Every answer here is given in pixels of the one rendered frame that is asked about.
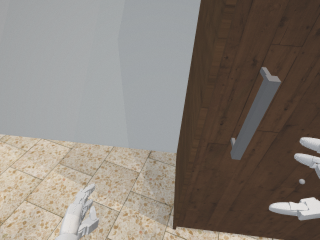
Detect right robot hand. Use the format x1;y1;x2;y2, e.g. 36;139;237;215
269;137;320;221

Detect wardrobe door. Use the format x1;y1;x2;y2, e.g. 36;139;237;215
177;0;320;240

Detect left robot hand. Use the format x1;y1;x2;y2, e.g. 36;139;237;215
59;183;99;239

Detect handle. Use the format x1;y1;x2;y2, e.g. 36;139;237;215
230;67;281;160

